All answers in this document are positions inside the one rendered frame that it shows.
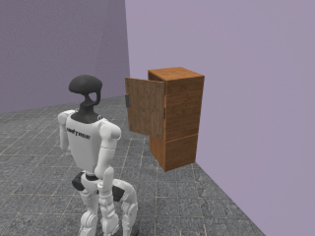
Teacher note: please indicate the robot right hand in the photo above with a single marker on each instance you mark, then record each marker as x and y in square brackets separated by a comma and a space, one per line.
[110, 225]

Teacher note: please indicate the left robot upper arm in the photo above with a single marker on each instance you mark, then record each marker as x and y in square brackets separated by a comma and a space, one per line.
[62, 119]

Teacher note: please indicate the robot right forearm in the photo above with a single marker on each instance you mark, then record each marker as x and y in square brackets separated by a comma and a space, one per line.
[105, 193]

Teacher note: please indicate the robot torso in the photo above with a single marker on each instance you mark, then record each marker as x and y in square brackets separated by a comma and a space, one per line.
[85, 142]

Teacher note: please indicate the robot right shin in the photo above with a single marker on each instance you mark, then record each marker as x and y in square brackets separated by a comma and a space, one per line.
[128, 220]

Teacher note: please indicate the cupboard door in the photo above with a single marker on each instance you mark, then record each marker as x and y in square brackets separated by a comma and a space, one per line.
[146, 112]

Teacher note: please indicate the handle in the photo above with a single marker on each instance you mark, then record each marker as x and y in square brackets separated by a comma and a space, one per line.
[127, 100]

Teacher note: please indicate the robot left forearm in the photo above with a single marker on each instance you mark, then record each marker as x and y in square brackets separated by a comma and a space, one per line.
[69, 154]

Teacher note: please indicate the right robot upper arm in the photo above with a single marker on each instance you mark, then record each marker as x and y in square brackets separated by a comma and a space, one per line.
[110, 135]

